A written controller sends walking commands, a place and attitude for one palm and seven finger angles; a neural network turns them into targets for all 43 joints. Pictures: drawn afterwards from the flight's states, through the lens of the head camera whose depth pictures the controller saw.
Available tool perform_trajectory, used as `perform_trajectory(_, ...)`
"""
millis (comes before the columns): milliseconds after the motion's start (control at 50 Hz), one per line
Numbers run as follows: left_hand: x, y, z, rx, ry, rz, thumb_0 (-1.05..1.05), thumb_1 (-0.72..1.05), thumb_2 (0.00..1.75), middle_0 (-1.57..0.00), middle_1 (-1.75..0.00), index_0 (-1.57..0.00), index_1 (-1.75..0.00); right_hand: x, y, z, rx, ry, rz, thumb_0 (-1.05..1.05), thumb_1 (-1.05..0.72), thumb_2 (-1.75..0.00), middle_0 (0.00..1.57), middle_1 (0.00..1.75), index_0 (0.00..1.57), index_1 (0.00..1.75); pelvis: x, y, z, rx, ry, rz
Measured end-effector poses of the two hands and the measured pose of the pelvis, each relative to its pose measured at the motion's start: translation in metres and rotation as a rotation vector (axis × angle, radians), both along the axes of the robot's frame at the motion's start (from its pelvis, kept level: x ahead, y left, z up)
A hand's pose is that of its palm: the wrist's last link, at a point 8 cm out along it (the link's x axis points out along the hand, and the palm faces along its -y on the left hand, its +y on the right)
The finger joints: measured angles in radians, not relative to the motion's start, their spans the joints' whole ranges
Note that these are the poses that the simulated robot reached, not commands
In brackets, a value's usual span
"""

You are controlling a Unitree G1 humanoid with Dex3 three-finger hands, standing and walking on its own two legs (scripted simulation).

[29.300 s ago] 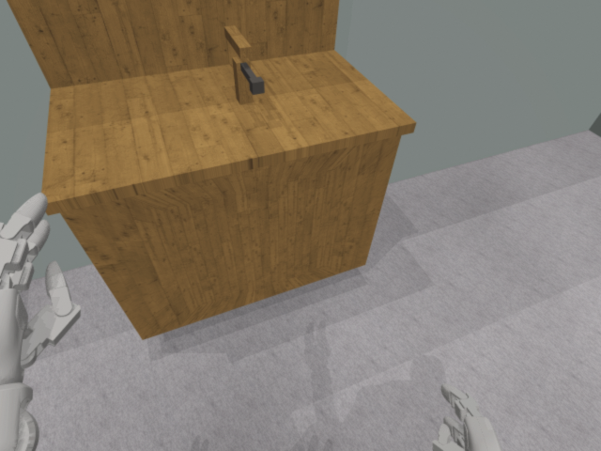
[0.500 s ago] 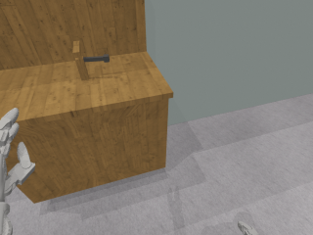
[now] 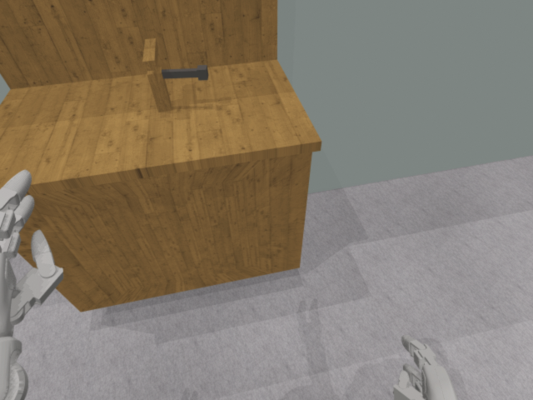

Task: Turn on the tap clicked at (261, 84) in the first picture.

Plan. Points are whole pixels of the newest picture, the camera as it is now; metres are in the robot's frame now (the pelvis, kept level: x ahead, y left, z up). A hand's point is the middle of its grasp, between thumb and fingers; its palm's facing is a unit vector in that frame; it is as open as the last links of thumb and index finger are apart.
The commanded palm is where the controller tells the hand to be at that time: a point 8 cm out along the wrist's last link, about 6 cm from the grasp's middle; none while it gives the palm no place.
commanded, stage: stand and check the lever's angle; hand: left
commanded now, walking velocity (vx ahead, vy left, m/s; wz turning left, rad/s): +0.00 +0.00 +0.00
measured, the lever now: (202, 72) +0.86 +0.22 +0.09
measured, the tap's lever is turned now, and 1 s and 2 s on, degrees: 80 80 80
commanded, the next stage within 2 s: stand and wait in 0.02 s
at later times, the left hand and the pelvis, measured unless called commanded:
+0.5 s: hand (54, 254) +0.24 +0.26 +0.16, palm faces +0.37 -0.86 -0.36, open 7.4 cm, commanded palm +0.19 +0.30 +0.18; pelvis +0.02 +0.03 +0.01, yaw -1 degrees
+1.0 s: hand (33, 264) +0.23 +0.28 +0.16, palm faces +0.39 -0.85 -0.35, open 7.4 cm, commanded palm +0.18 +0.32 +0.18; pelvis +0.01 +0.04 +0.01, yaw -1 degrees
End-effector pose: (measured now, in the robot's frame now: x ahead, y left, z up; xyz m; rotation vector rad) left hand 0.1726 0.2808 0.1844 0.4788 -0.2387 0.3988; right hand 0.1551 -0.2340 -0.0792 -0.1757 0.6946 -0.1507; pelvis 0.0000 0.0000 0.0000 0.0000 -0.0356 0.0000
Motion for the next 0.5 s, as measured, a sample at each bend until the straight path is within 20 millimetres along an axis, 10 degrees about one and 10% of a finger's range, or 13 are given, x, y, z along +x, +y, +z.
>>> perform_trajectory(500,0.029,0.024,-0.009,-0.068,0.046,-0.046,0.01,0.89,0.90,-0.21,-0.31,-0.21,-0.30,0.034,0.028,0.022,-0.037,0.002,0.006,0.02,-0.90,-0.90,0.20,0.30,0.20,0.30,0.023,0.027,0.010,-0.016,0.024,-0.025)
